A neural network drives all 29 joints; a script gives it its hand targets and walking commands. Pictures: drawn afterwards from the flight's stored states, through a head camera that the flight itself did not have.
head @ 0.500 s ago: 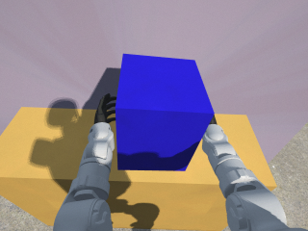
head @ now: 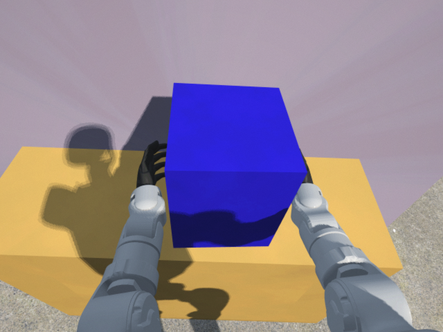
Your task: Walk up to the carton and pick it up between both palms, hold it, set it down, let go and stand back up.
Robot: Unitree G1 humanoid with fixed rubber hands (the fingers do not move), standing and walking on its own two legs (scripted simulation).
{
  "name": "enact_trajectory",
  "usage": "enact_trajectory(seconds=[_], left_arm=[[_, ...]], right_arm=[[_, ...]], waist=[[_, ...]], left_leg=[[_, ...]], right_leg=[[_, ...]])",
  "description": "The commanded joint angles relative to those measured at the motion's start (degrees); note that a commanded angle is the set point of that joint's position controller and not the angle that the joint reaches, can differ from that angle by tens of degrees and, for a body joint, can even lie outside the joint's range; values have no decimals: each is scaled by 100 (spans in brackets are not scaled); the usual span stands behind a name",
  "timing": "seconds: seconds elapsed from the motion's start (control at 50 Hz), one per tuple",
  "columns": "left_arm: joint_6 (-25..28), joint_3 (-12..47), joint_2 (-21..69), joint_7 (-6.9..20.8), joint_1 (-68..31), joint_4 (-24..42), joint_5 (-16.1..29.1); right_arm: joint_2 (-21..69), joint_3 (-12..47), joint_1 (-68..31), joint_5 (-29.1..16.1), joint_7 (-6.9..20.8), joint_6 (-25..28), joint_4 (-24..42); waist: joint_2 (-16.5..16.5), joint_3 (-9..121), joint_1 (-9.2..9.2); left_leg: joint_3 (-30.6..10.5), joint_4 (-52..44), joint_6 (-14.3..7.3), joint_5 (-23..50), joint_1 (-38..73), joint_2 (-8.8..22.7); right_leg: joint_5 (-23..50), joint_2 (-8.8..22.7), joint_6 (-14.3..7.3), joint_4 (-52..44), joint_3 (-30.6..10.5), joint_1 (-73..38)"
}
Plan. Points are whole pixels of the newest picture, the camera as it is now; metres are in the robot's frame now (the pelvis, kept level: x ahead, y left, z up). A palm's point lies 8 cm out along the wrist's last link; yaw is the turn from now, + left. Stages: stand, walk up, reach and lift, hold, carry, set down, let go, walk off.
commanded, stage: set down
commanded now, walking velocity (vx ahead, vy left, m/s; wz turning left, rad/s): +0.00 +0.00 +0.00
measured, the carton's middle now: (224, 170) +0.42 +0.00 +0.06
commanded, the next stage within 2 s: none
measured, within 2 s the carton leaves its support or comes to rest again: rests again in 1.02 s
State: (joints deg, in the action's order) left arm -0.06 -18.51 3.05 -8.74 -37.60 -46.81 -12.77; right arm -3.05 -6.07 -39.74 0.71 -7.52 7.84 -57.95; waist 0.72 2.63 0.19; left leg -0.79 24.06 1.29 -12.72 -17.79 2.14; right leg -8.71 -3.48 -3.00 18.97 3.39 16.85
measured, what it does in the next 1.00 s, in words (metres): stands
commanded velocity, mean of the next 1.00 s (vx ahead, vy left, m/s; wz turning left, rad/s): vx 0.00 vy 0.00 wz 0.00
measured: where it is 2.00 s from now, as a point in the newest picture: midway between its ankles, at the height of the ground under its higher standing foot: outside the picture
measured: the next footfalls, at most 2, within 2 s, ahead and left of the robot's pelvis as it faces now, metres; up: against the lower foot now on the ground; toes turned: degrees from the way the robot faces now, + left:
none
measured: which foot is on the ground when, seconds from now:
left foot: down 0.00-1.00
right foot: down 0.00-1.00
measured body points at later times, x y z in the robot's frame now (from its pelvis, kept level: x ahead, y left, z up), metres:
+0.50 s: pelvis +0.00 +0.00 +0.00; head +0.05 +0.01 +0.45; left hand +0.40 +0.15 +0.03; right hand +0.41 -0.14 +0.04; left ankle -0.01 +0.13 -0.74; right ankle +0.00 -0.08 -0.74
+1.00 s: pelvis +0.01 +0.00 +0.00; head +0.08 +0.01 +0.44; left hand +0.40 +0.15 +0.01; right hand +0.41 -0.14 +0.02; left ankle -0.01 +0.13 -0.74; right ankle +0.00 -0.08 -0.74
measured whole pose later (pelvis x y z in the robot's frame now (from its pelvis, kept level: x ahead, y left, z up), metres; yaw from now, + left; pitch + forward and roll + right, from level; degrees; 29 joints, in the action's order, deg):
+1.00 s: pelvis +0.01 +0.00 +0.00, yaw +0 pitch +15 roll -1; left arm 16.2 -19.9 3.2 -10.0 -33.8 -55.3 -12.8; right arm -2.8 -6.9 -37.2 2.5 -5.7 17.9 -62.6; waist 0.7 7.7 0.2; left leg -0.8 24.1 1.5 -12.6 -26.1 2.1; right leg -8.7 -3.4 -3.1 19.3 3.4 25.4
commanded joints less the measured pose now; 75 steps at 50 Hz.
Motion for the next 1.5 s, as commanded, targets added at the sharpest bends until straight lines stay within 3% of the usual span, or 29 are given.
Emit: enact_trajectory(seconds=[0.0, 0.02, 0.08, 0.12, 0.34, 0.44, 0.52, 0.6, 0.68, 0.72, 0.76, 0.8, 0.84, 0.9, 0.94, 0.98, 1.04, 1.1, 1.12, 1.14, 1.2, 1.26, 1.3, 1.32, 1.36, 1.38, 1.44, 1.46, 1.48], left_arm=[[694, 1677, 3660, 587, -3638, 881, -125], [801, 1847, 3850, 538, -3739, 986, -36], [913, 1676, 3688, 595, -3353, 781, -131], [927, 1535, 3639, 612, -3567, 654, -276], [1260, 1579, 3655, 589, -3376, 546, -294], [1472, 1600, 3589, 618, -3297, 323, -219], [1640, 1664, 3670, 604, -3191, 368, -284], [1764, 1413, 3508, 639, -3082, 173, -402], [1975, 1865, 3750, 605, -3334, 392, -139], [2000, 1559, 3469, 616, -2893, 167, -428], [2015, 1607, 3594, 651, -3081, 133, -341], [2092, 1558, 3543, 613, -3115, 224, -341], [2208, 1827, 3373, 540, -3344, 407, -79], [2290, 1042, 1160, 139, -2716, 434, -69], [2111, 457, -12, -123, -2591, 433, -71], [1878, 252, -1098, -337, -2292, 762, 403], [1702, 326, -999, -313, -2189, 448, 620], [1710, 644, -1074, -239, -2188, 450, 1008], [1625, 654, -1351, -237, -1962, 578, 1109], [1687, 841, -1054, -266, -2310, 626, 1212], [1586, 928, -1092, -226, -2396, 380, 1340], [1571, 972, -1186, -152, -1744, 870, 1501], [1554, 1008, -1105, -123, -1872, 409, 1398], [1518, 1029, -1057, -79, -1200, 849, 1421], [1509, 906, -1162, -24, -1333, 681, 1351], [1468, 766, -1177, 3, -874, 970, 1274], [1472, 850, -1240, 25, -1341, 1128, 1400], [1418, 764, -1278, -14, -988, 1003, 1352], [1379, 1046, -1141, 18, -889, 1101, 1538]], right_arm=[[3701, 884, -3732, 513, 1279, 697, 1180], [3685, 960, -3909, 524, 1278, 814, 1339], [3839, 1224, -3718, 446, 1237, 819, 1295], [3792, 896, -3711, 651, 1264, 783, 1085], [3737, 738, -3354, 858, 1252, 1074, 758], [3856, 956, -3516, 859, 1199, 1171, 948], [3878, 988, -3256, 936, 1197, 1329, 779], [3891, 949, -3020, 957, 1174, 1309, 426], [3990, 1180, -3164, 941, 1138, 1525, 809], [3963, 1121, -2899, 1012, 1123, 1501, 529], [3848, 945, -2883, 1113, 1127, 1509, 346], [3910, 1004, -2914, 1150, 1141, 1564, 536], [3690, 1066, -3077, 932, 1116, 1638, 676], [1029, 306, -2730, 518, 776, 1638, 587], [-166, 317, -2689, -58, 541, 1537, 591], [-1429, 484, -2711, -884, 321, 1391, 852], [-1207, 1041, -3008, -1306, 286, 1223, 719], [-1362, 1380, -3016, -1651, 315, 1100, 844], [-1772, 1492, -2855, -1854, 356, 1032, 988], [-1527, 1334, -2830, -1727, 329, 1009, 817], [-1620, 1483, -2836, -1948, 431, 787, 648], [-1756, 1683, -2310, -2145, 430, 908, 1247], [-1573, 1608, -2323, -2041, 484, 778, 749], [-1618, 1755, -1727, -2144, 487, 863, 967], [-1660, 1669, -1928, -2077, 480, 855, 1082], [-1688, 1723, -1630, -2105, 484, 948, 1418], [-1826, 1346, -2039, -1893, 525, 867, 1557], [-1842, 1312, -1818, -1927, 569, 861, 1548], [-1820, 1418, -1688, -1967, 590, 880, 1649]], waist=[[-202, 3939, -786], [-141, 4427, -677], [56, 4131, -942], [-111, 3905, -752], [-225, 4025, -674], [13, 4155, -782], [-185, 4334, -713], [-153, 4093, -777], [-347, 4802, -679], [-206, 4246, -841], [-179, 4162, -593], [-101, 4340, -742], [-233, 4785, -676], [-355, 5271, -803], [-392, 4942, -1085], [-377, 5074, -1073], [-13, 4016, -1178], [155, 4333, -1021], [85, 4423, -1183], [96, 4335, -912], [16, 4050, -967], [199, 4353, -953], [118, 3675, -868], [206, 3776, -800], [264, 3670, -820], [270, 3738, -992], [292, 3668, -767], [238, 3584, -916], [304, 3612, -744]], left_leg=[[365, -144, 173, 2541, 556, -93], [273, -47, 220, 2875, 697, -62], [367, -125, 113, 2593, 227, -124], [374, -310, 129, 2167, 124, -126], [389, -130, 209, 2600, 231, -93], [415, -115, 139, 2330, -202, -147], [360, -27, 235, 2867, 31, -111], [371, -126, 140, 2473, -336, -143], [311, -22, 233, 2721, -344, -135], [452, 7, 203, 2669, -491, -176], [376, -57, 229, 2513, -490, -158], [411, -9, 234, 2633, -380, -127], [329, 126, 250, 2863, -317, -139], [528, 396, 341, 3464, -134, -156], [637, 378, 327, 3390, -374, -165], [653, 466, 344, 3682, -273, -161], [674, 306, 229, 2886, -866, -197], [667, 336, 156, 2703, -1038, -211], [635, 367, 172, 2777, -951, -231], [572, 289, 206, 2710, -929, -213], [561, 287, 207, 2322, -797, -180], [541, 361, 180, 2756, -754, -228], [485, 229, 173, 2188, -876, -200], [452, 249, 157, 2649, -689, -196], [411, 142, 110, 2254, -947, -250], [443, 83, 133, 2471, -808, -230], [393, 11, 104, 2012, -946, -180], [391, 15, 98, 2077, -776, -166], [376, 81, 86, 2112, -736, -190]], right_leg=[[2652, 214, 308, 293, -130, -1784], [2835, 151, 293, 333, -97, -1738], [3146, 237, 394, 400, -209, -2080], [2607, 255, 359, 368, -122, -2038], [2850, 246, 289, 408, -109, -1785], [3013, 304, 373, 538, -174, -2023], [3352, 247, 324, 567, -95, -1835], [3298, 344, 360, 593, -205, -2070], [3639, 304, 387, 705, -150, -2027], [3790, 342, 374, 775, -255, -2193], [3539, 318, 382, 735, -147, -2103], [3543, 243, 385, 755, -137, -1998], [3821, 294, 372, 790, -156, -1812], [4183, 196, 307, 942, -221, -1858], [4204, 170, 272, 1011, -335, -2015], [4520, 121, 230, 1069, -413, -2132], [4318, 216, 350, 1083, -538, -2218], [4449, 223, 358, 1158, -631, -2293], [4395, 193, 315, 1136, -617, -2250], [4140, 168, 299, 1095, -557, -2176], [3228, 110, 269, 880, -565, -1620], [3901, 154, 298, 987, -616, -2141], [2936, 187, 299, 822, -607, -1790], [3569, 180, 308, 876, -616, -2099], [3225, 244, 363, 821, -657, -2086], [3528, 253, 404, 847, -690, -2385], [2571, 262, 380, 792, -665, -2180], [2525, 258, 369, 766, -643, -1984], [2372, 201, 335, 747, -611, -1893]])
